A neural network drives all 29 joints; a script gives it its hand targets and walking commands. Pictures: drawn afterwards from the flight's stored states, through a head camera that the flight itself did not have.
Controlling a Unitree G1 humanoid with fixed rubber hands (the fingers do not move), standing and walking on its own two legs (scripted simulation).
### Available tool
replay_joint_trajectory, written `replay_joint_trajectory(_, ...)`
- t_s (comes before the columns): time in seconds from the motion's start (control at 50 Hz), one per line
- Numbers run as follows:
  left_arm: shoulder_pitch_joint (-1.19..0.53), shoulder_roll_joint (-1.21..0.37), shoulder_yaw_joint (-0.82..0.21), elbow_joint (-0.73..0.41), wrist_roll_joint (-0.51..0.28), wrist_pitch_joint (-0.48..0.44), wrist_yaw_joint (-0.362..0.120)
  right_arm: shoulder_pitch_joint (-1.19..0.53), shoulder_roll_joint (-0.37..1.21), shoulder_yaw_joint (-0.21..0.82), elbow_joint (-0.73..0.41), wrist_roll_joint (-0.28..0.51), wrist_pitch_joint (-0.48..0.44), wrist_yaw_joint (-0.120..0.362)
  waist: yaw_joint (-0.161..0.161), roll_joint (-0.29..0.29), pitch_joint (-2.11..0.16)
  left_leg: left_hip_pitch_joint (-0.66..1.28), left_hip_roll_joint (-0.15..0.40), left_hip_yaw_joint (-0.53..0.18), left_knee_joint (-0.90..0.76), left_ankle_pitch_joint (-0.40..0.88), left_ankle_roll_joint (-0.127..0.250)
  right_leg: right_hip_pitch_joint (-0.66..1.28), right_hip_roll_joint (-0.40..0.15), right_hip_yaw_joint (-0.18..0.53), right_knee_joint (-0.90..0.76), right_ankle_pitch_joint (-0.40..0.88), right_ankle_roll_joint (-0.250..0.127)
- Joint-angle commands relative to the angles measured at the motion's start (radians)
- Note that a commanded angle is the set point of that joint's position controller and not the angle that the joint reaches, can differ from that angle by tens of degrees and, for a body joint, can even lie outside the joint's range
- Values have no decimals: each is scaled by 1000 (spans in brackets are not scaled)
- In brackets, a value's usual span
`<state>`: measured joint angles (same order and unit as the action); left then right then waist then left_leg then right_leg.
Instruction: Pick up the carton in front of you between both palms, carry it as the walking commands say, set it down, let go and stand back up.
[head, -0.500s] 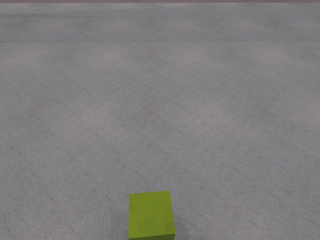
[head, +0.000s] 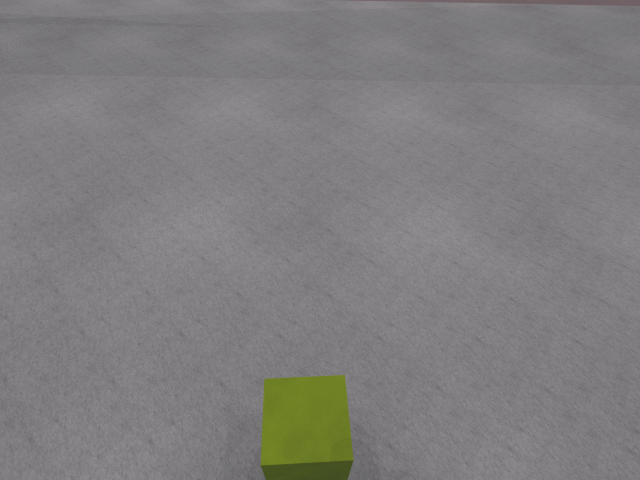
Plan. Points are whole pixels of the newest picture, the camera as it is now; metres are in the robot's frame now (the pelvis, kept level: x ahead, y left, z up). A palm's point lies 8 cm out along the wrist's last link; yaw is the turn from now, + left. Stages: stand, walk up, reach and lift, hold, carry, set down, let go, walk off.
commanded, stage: stand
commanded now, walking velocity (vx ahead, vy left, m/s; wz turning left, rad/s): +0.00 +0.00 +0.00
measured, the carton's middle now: (306, 432) +0.37 +0.05 -0.63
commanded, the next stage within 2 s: none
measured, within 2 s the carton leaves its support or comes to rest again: neither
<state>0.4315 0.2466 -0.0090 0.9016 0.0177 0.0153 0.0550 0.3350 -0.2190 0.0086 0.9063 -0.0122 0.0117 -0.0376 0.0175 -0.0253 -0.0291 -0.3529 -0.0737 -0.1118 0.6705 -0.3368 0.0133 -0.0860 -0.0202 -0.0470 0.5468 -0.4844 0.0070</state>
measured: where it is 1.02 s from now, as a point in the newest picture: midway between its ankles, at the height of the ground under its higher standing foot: outside the picture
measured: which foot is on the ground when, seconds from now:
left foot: down 0.00-1.00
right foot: down 0.00-1.00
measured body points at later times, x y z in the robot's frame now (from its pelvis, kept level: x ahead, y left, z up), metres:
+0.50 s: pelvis -0.01 -0.01 +0.01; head -0.01 +0.00 +0.46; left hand -0.08 +0.22 -0.15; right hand -0.02 -0.23 -0.15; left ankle +0.01 +0.11 -0.72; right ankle -0.12 -0.12 -0.72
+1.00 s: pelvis -0.02 -0.02 +0.01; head -0.02 -0.01 +0.46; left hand -0.10 +0.19 -0.15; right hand -0.05 -0.24 -0.15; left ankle +0.01 +0.11 -0.72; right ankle -0.12 -0.12 -0.72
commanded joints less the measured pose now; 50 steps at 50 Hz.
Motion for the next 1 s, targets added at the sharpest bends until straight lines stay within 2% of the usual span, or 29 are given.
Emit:
replay_joint_trajectory(0.0, 91, 89, 18, 8, 0, -5, 1, 54, -98, -17, -6, 0, -5, -3, -2, 27, 74, 54, 82, -71, -93, 371, 37, -80, -57, 42, -97, 294, -31)
replay_joint_trajectory(0.42, 122, 15, 2, 167, -1, -8, 1, 69, -24, 11, 161, 4, 3, -11, -2, 23, 123, 67, 84, -80, -140, 351, 27, -53, -64, 41, -146, 299, -41)
replay_joint_trajectory(0.98, 125, -37, 0, 228, 1, -16, 2, 60, 23, 20, 247, 8, 6, -19, -3, 20, 135, 60, 92, -72, -157, 340, 14, -53, -69, 47, -170, 348, -55)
